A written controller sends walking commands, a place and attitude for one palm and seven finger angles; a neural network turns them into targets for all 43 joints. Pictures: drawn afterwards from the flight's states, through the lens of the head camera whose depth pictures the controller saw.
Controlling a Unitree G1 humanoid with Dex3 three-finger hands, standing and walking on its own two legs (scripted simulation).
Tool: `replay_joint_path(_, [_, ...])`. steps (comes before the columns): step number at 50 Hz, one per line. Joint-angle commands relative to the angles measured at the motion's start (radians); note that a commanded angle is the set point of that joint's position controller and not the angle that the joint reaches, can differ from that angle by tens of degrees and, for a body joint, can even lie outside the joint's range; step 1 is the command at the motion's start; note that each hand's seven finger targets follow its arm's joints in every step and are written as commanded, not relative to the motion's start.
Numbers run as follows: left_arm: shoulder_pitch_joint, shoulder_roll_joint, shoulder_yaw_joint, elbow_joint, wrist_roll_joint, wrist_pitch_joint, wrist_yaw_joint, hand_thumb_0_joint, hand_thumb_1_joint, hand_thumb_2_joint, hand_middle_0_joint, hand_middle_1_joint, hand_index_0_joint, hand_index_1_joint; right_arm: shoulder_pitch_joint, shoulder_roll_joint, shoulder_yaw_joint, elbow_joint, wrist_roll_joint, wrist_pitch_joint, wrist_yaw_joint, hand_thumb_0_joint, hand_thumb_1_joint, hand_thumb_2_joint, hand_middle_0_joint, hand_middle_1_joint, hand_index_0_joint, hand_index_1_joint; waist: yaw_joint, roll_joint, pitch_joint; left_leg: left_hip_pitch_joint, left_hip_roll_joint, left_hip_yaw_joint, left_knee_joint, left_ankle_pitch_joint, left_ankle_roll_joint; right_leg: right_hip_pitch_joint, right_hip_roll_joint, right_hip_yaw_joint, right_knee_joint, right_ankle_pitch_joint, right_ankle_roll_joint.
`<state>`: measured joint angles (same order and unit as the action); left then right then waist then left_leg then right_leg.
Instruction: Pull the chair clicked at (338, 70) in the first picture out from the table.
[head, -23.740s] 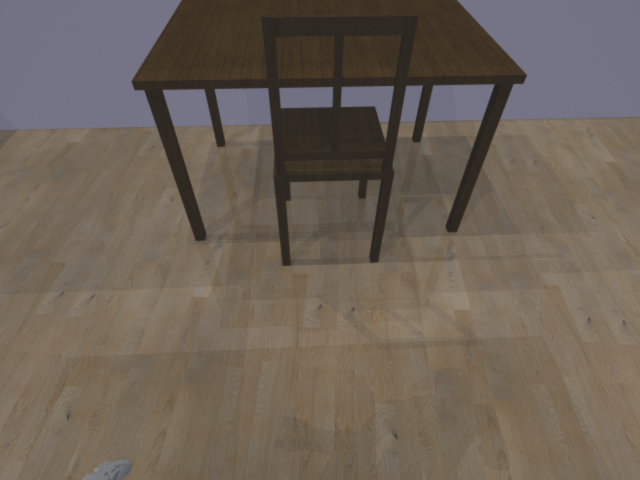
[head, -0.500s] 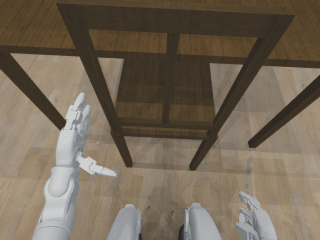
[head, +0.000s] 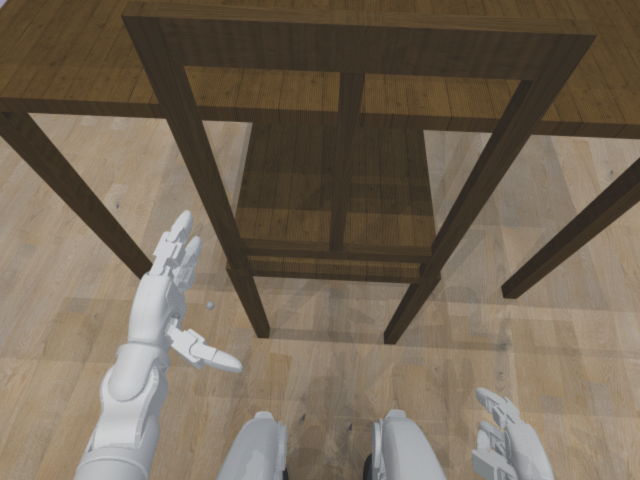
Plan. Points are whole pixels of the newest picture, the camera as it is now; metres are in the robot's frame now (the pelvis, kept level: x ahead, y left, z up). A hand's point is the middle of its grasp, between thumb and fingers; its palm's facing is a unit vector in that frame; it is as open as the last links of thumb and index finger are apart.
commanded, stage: aim the fingers beside a spindle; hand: left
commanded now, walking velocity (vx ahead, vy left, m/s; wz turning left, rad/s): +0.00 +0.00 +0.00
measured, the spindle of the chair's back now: (341, 183) +0.47 -0.01 +0.06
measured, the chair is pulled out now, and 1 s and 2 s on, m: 0.00 0.00 0.00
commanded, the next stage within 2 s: push the fingers through the gap in 1.82 s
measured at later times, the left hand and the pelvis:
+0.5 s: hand (207, 306) +0.31 +0.14 +0.04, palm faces -0.04 -1.00 -0.05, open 16.9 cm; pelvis +0.00 -0.01 +0.00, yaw +0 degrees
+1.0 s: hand (206, 305) +0.32 +0.15 +0.01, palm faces -0.06 -1.00 -0.03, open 16.9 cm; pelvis -0.01 +0.00 +0.00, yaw +0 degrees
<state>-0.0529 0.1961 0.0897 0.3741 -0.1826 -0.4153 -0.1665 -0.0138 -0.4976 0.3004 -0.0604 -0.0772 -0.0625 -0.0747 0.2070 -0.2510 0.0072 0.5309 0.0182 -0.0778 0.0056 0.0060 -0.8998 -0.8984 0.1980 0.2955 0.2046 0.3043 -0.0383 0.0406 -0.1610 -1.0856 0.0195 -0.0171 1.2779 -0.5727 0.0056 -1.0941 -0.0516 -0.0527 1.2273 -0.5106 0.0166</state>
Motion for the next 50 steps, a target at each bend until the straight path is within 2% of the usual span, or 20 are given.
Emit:
replay_joint_path(1, [-0.206, 0.123, 0.049, -0.385, -0.010, -0.124, 0.011, 0.000, -0.500, 0.300, -0.060, -0.080, -0.060, -0.080, 0.005, -0.135, -0.062, -0.137, -0.009, -0.062, -0.021, 0.000, -0.900, -0.900, 0.200, 0.300, 0.200, 0.300, -0.009, 0.017, -0.423, 0.258, -0.017, -0.019, -0.182, 0.330, 0.012, 0.280, 0.038, 0.007, -0.145, 0.238, -0.043])
replay_joint_path(3, [-0.203, 0.181, 0.103, -0.443, -0.001, -0.164, 0.053, 0.000, -0.500, 0.300, -0.060, -0.080, -0.060, -0.080, 0.011, -0.132, -0.060, -0.125, -0.018, -0.069, -0.024, 0.000, -0.900, -0.900, 0.200, 0.300, 0.200, 0.300, -0.003, 0.031, -0.435, 0.287, -0.014, -0.026, -0.182, 0.375, 0.008, 0.272, 0.041, 0.002, -0.132, 0.255, -0.044])
replay_joint_path(5, [-0.189, 0.170, 0.106, -0.406, 0.014, -0.175, 0.079, 0.000, -0.500, 0.300, -0.060, -0.080, -0.060, -0.080, 0.007, -0.123, -0.055, -0.107, -0.023, -0.069, -0.019, 0.000, -0.900, -0.900, 0.200, 0.300, 0.200, 0.300, -0.010, 0.037, -0.413, 0.277, -0.015, -0.022, -0.176, 0.370, 0.007, 0.260, 0.041, 0.004, -0.129, 0.255, -0.042])
replay_joint_path(9, [-0.098, 0.098, 0.068, -0.156, 0.030, -0.113, 0.054, 0.000, -0.500, 0.300, -0.060, -0.080, -0.060, -0.080, 0.004, -0.134, -0.054, -0.089, -0.016, -0.053, -0.006, 0.000, -0.900, -0.900, 0.200, 0.300, 0.200, 0.300, -0.027, -0.032, -0.285, 0.159, -0.021, -0.010, -0.174, 0.249, 0.008, 0.231, 0.045, -0.002, -0.147, 0.184, -0.041])
replay_joint_path(11, [-0.086, 0.062, 0.028, -0.100, 0.024, -0.074, 0.010, 0.000, -0.500, 0.300, -0.060, -0.080, -0.060, -0.080, 0.001, -0.145, -0.056, -0.102, -0.006, -0.043, -0.003, 0.000, -0.900, -0.900, 0.200, 0.300, 0.200, 0.300, -0.027, -0.044, -0.267, 0.137, -0.025, -0.006, -0.180, 0.212, 0.008, 0.229, 0.044, 0.002, -0.159, 0.157, -0.044])
replay_joint_path(13, [-0.069, 0.024, -0.015, -0.115, 0.005, -0.048, -0.031, 0.000, -0.500, 0.300, -0.060, -0.080, -0.060, -0.080, 0.000, -0.147, -0.059, -0.127, 0.003, -0.042, -0.003, 0.000, -0.900, -0.900, 0.200, 0.300, 0.200, 0.300, -0.026, -0.045, -0.305, 0.156, -0.026, -0.002, -0.181, 0.239, 0.013, 0.261, 0.042, 0.005, -0.163, 0.192, -0.046])
replay_joint_path(16, [-0.093, 0.082, 0.024, -0.278, -0.024, -0.070, -0.042, 0.000, -0.500, 0.300, -0.060, -0.080, -0.060, -0.080, -0.002, -0.142, -0.065, -0.148, 0.004, -0.050, -0.012, 0.000, -0.900, -0.900, 0.200, 0.300, 0.200, 0.300, -0.007, -0.024, -0.402, 0.211, -0.023, -0.002, -0.177, 0.307, 0.014, 0.311, 0.037, 0.012, -0.159, 0.257, -0.042])
replay_joint_path(19, [-0.168, 0.176, 0.095, -0.468, -0.022, -0.142, 0.016, 0.000, -0.500, 0.300, -0.060, -0.080, -0.060, -0.080, 0.006, -0.128, -0.061, -0.139, -0.012, -0.069, -0.021, 0.000, -0.900, -0.900, 0.200, 0.300, 0.200, 0.300, 0.000, 0.032, -0.461, 0.272, -0.019, -0.013, -0.176, 0.376, 0.013, 0.321, 0.039, 0.015, -0.145, 0.293, -0.040])
replay_joint_path(23, [-0.131, 0.183, 0.137, -0.367, 0.007, -0.171, 0.079, 0.000, -0.500, 0.300, -0.060, -0.080, -0.060, -0.080, 0.008, -0.122, -0.055, -0.101, -0.022, -0.072, -0.018, 0.000, -0.900, -0.900, 0.200, 0.300, 0.200, 0.300, -0.016, -0.014, -0.367, 0.212, -0.017, -0.015, -0.168, 0.334, 0.012, 0.280, 0.045, 0.008, -0.137, 0.254, -0.038])
replay_joint_path(25, [-0.090, 0.119, 0.090, -0.220, 0.020, -0.142, 0.064, 0.000, -0.500, 0.300, -0.060, -0.080, -0.060, -0.080, -0.001, -0.127, -0.052, -0.092, -0.017, -0.065, -0.010, 0.000, -0.900, -0.900, 0.200, 0.300, 0.200, 0.300, -0.029, -0.040, -0.271, 0.148, -0.021, -0.011, -0.172, 0.232, 0.009, 0.235, 0.046, 0.005, -0.152, 0.165, -0.038])
replay_joint_path(27, [-0.078, 0.068, 0.038, -0.122, 0.018, -0.103, 0.023, 0.000, -0.500, 0.300, -0.060, -0.080, -0.060, -0.080, -0.005, -0.140, -0.053, -0.095, -0.010, -0.058, -0.007, 0.000, -0.900, -0.900, 0.200, 0.300, 0.200, 0.300, -0.038, -0.053, -0.236, 0.109, -0.027, -0.003, -0.170, 0.169, 0.011, 0.215, 0.045, 0.011, -0.170, 0.110, -0.039])
replay_joint_path(29, [-0.054, 0.043, 0.012, -0.079, 0.004, -0.068, -0.028, 0.000, -0.500, 0.300, -0.060, -0.080, -0.060, -0.080, -0.001, -0.149, -0.055, -0.109, 0.001, -0.053, -0.005, 0.000, -0.900, -0.900, 0.200, 0.300, 0.200, 0.300, -0.034, -0.068, -0.249, 0.110, -0.029, 0.002, -0.171, 0.174, 0.014, 0.235, 0.043, 0.014, -0.177, 0.122, -0.042])
replay_joint_path(32, [-0.120, 0.080, 0.017, -0.197, -0.020, -0.065, -0.065, 0.000, -0.500, 0.300, -0.060, -0.080, -0.060, -0.080, -0.006, -0.150, -0.061, -0.137, 0.007, -0.057, -0.016, 0.000, -0.900, -0.900, 0.200, 0.300, 0.200, 0.300, -0.021, -0.037, -0.335, 0.148, -0.028, 0.000, -0.173, 0.205, 0.017, 0.277, 0.037, 0.025, -0.179, 0.151, -0.042])
replay_joint_path(34, [-0.182, 0.134, 0.056, -0.347, -0.030, -0.106, -0.047, 0.000, -0.500, 0.300, -0.060, -0.080, -0.060, -0.080, -0.007, -0.142, -0.061, -0.141, 0.000, -0.069, -0.024, 0.000, -0.900, -0.900, 0.200, 0.300, 0.200, 0.300, -0.009, 0.008, -0.426, 0.212, -0.024, -0.006, -0.172, 0.272, 0.019, 0.304, 0.037, 0.024, -0.161, 0.205, -0.041])
replay_joint_path(37, [-0.173, 0.191, 0.123, -0.466, -0.027, -0.167, 0.021, 0.000, -0.500, 0.300, -0.060, -0.080, -0.060, -0.080, 0.003, -0.123, -0.055, -0.125, -0.015, -0.088, -0.026, 0.000, -0.900, -0.900, 0.200, 0.300, 0.200, 0.300, 0.006, 0.053, -0.467, 0.277, -0.021, -0.012, -0.174, 0.372, 0.013, 0.317, 0.040, 0.017, -0.143, 0.275, -0.042])
replay_joint_path(38, [-0.162, 0.226, 0.160, -0.460, -0.021, -0.175, 0.045, 0.000, -0.500, 0.300, -0.060, -0.080, -0.060, -0.080, 0.010, -0.126, -0.055, -0.116, -0.019, -0.088, -0.027, 0.000, -0.900, -0.900, 0.200, 0.300, 0.200, 0.300, 0.005, 0.039, -0.457, 0.268, -0.017, -0.019, -0.174, 0.385, 0.011, 0.308, 0.043, 0.011, -0.134, 0.280, -0.042])
replay_joint_path(41, [-0.125, 0.154, 0.125, -0.297, 0.000, -0.157, 0.062, 0.000, -0.500, 0.300, -0.060, -0.080, -0.060, -0.080, -0.004, -0.125, -0.052, -0.091, -0.019, -0.080, -0.016, 0.000, -0.900, -0.900, 0.200, 0.300, 0.200, 0.300, -0.017, 0.001, -0.338, 0.190, -0.019, -0.016, -0.174, 0.284, 0.008, 0.253, 0.046, 0.004, -0.140, 0.201, -0.038])
replay_joint_path(45, [-0.084, 0.027, -0.008, -0.060, 0.013, -0.063, -0.010, 0.000, -0.500, 0.300, -0.060, -0.080, -0.060, -0.080, 0.000, -0.152, -0.051, -0.098, -0.002, -0.058, -0.004, 0.000, -0.900, -0.900, 0.200, 0.300, 0.200, 0.300, -0.048, -0.057, -0.216, 0.114, -0.025, -0.009, -0.182, 0.151, 0.011, 0.184, 0.046, -0.002, -0.172, 0.086, -0.041])
replay_joint_path(48, [-0.137, 0.014, -0.043, -0.114, -0.008, -0.039, -0.060, 0.000, -0.500, 0.300, -0.060, -0.080, -0.060, -0.080, -0.001, -0.157, -0.055, -0.128, 0.009, -0.056, -0.009, 0.000, -0.900, -0.900, 0.200, 0.300, 0.200, 0.300, -0.046, -0.053, -0.274, 0.138, -0.027, -0.010, -0.182, 0.168, 0.018, 0.219, 0.041, 0.006, -0.178, 0.104, -0.044])
replay_joint_path(50, [-0.205, 0.094, 0.014, -0.262, -0.014, -0.074, -0.047, 0.000, -0.500, 0.300, -0.060, -0.080, -0.060, -0.080, -0.001, -0.154, -0.062, -0.139, 0.004, -0.062, -0.020, 0.000, -0.900, -0.900, 0.200, 0.300, 0.200, 0.300, -0.025, -0.021, -0.381, 0.192, -0.023, -0.012, -0.178, 0.226, 0.018, 0.257, 0.038, 0.013, -0.166, 0.151, -0.043])
